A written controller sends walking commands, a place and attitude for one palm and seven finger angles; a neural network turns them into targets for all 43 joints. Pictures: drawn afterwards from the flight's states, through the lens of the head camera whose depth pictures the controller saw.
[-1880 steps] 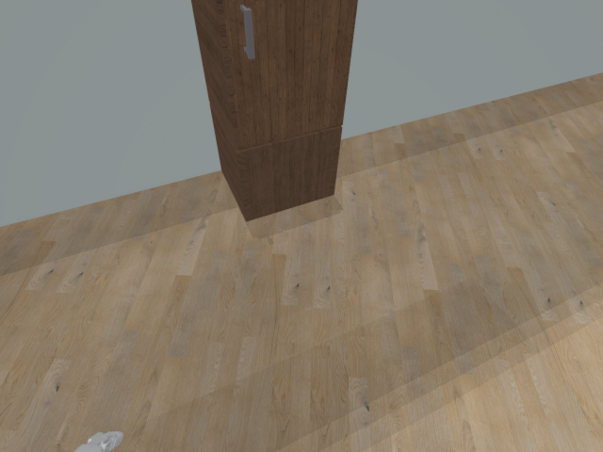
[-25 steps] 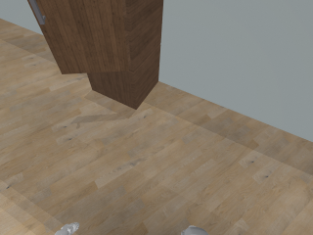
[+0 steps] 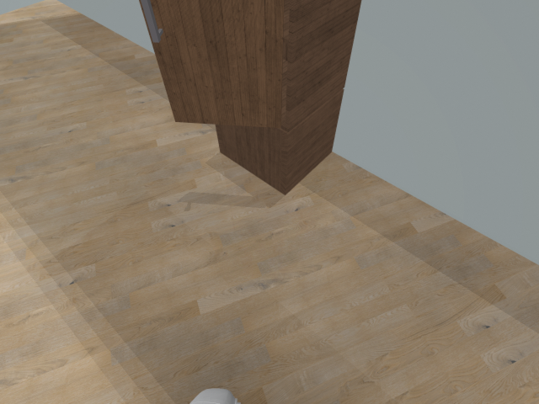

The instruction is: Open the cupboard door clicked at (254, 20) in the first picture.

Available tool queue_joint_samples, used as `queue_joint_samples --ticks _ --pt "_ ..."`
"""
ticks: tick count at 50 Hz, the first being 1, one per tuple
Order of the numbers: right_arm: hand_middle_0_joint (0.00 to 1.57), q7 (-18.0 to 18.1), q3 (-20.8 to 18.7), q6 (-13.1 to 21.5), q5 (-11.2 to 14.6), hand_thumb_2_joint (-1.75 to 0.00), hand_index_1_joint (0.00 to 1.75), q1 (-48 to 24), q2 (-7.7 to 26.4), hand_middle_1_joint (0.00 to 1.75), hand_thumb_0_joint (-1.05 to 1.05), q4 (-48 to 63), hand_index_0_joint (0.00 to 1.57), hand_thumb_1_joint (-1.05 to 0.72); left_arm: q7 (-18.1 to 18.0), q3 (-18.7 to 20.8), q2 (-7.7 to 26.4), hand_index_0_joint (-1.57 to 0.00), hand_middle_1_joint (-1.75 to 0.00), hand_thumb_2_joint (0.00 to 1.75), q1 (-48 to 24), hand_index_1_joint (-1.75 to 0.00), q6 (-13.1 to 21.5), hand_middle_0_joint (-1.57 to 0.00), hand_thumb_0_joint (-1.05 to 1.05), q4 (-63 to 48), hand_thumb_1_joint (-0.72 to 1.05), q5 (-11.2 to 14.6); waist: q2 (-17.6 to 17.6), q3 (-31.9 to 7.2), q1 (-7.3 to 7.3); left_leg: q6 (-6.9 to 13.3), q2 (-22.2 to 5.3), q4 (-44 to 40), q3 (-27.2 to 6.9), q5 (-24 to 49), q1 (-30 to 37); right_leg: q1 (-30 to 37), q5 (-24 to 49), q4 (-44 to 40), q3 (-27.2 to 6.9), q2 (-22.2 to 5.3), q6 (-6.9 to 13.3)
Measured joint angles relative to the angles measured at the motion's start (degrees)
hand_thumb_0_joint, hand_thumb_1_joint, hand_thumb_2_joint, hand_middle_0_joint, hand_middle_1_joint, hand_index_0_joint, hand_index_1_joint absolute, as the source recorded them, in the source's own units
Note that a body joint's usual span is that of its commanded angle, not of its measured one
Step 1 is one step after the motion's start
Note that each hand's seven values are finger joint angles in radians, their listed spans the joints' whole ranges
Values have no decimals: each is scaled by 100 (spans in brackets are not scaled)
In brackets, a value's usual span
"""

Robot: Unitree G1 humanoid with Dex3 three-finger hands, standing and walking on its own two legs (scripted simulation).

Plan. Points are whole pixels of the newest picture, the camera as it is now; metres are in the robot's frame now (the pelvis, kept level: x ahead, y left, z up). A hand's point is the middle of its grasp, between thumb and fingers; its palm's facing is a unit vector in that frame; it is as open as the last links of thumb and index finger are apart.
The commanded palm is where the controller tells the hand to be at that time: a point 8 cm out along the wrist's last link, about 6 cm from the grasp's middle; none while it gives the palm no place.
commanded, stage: take the last steps up to it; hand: left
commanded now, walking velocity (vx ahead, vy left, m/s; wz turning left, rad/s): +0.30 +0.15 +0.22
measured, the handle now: (152, 14) +1.05 +0.43 +0.06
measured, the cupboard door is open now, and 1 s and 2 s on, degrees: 36 36 36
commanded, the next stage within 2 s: come to a stop and stand still in 1.20 s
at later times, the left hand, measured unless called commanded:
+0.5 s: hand (107, 381) +0.16 +0.31 -0.17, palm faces +0.12 -0.98 -0.18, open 7.4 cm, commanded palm none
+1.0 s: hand (128, 300) +0.30 +0.32 -0.17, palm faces +0.11 -0.97 -0.23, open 7.1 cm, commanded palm none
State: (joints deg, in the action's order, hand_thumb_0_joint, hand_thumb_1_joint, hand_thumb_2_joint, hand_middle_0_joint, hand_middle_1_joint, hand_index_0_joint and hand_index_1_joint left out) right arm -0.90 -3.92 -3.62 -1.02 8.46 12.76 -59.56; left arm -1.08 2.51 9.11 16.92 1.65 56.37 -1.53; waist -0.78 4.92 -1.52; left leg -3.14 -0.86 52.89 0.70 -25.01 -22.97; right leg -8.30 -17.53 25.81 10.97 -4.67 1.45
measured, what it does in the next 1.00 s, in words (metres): walks ahead: left foot, then right foot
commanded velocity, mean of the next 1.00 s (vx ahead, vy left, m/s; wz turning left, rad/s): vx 0.30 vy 0.10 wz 0.01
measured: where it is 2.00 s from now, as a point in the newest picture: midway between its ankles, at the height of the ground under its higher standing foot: (231, 325)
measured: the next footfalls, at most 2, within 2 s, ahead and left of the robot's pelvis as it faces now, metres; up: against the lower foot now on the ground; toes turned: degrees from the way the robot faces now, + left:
left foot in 0.18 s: +0.07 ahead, +0.15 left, +0.00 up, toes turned +8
right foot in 0.76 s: +0.33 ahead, +0.05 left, +0.00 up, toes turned -3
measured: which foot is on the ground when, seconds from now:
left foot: up 0.00-0.16, down 0.18-0.78, up 0.80-1.00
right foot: down 0.00-0.18, up 0.20-0.74, down 0.76-1.00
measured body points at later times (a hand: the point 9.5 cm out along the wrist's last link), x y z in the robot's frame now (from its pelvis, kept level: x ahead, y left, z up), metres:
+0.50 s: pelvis +0.11 +0.12 +0.00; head +0.13 +0.13 +0.45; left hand +0.15 +0.36 -0.16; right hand +0.09 -0.12 -0.15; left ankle +0.03 +0.15 -0.74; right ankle +0.17 -0.02 -0.66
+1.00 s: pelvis +0.30 +0.13 +0.00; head +0.34 +0.13 +0.45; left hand +0.30 +0.37 -0.15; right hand +0.33 -0.09 -0.16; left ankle +0.34 +0.30 -0.67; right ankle +0.29 +0.05 -0.74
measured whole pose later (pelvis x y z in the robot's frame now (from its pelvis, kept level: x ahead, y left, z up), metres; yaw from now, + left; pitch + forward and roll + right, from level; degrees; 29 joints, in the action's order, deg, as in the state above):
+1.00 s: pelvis +0.30 +0.13 +0.00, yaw +3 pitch +0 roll +1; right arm 0.2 -3.1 1.0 -1.7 14.8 8.4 -60.7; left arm -1.3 3.6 9.5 16.6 3.9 61.3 -0.7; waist 0.1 4.0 0.9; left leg -1.1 -5.7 56.6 -0.4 -13.3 -32.0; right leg -8.3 -14.3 22.5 6.6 1.1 4.1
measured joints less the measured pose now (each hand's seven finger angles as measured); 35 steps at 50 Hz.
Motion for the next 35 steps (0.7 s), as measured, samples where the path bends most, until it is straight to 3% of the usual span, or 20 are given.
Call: queue_joint_samples --ticks 6,9,10,13,15,18,27,32,35 --pt "20 -100 62 124 3 -90 29 -293 -108 30 0 138 20 -91 73 103 153 -21 -30 90 392 -30 4 -20 0 351 91 -49 -272 -46 -258 138 30 -1038 334 29 285 122 -150 72 151 -267 -262" --pt "20 -111 113 300 3 -90 29 -368 -137 30 0 291 20 -91 108 140 238 -21 -30 90 610 -30 -69 -20 0 543 91 -26 -350 -113 -276 249 81 -2112 502 456 748 77 -426 461 173 -436 -469" --pt "20 -94 109 389 -16 -90 29 -372 -134 30 0 347 20 -90 127 147 251 -20 -30 90 645 -30 -120 -20 0 602 91 -3 -337 -127 -235 357 113 -2188 511 854 763 -64 -639 888 110 -485 -446" --pt "20 17 153 522 -41 -90 29 -234 -216 30 0 424 20 -90 120 142 292 -20 -30 90 526 -30 -315 -20 0 714 91 -3 -363 -129 -214 708 253 -1953 610 669 858 -863 -1197 2864 -521 -388 -289" --pt "20 84 195 538 -41 -90 29 7 -260 30 0 405 20 -90 128 142 278 -20 -30 90 363 -30 -341 -20 1 693 91 -20 -286 -203 -165 802 320 -2249 600 638 1103 -1369 -903 3699 -665 -298 -233" --pt "20 158 223 589 -21 -90 29 402 -329 30 0 250 20 -91 152 124 254 -20 -29 90 46 -30 -263 -19 1 516 91 -34 -200 -234 -98 866 450 -2880 551 846 1528 -1958 -251 4124 -760 -257 -235" --pt "20 218 267 655 -12 -90 29 1555 -426 30 0 -368 20 -92 127 76 144 -20 -29 90 -741 -30 -182 -19 0 146 91 8 -70 -246 186 1008 729 -3870 478 865 2499 -2678 518 3451 -677 -71 -218" --pt "20 262 322 687 -45 -90 29 2037 -528 30 0 -630 20 -91 146 10 37 -20 -29 90 -1089 -30 -197 -19 0 61 91 41 21 -164 426 1012 801 -3978 440 575 2893 -2508 562 2560 -519 81 -38" --pt "20 266 353 671 -37 -90 29 2225 -583 30 0 -796 20 -91 141 -48 -54 -20 -29 90 -1247 -30 -150 -19 0 -44 91 62 114 -95 486 967 757 -3839 435 286 3059 -2173 375 1907 -406 282 157"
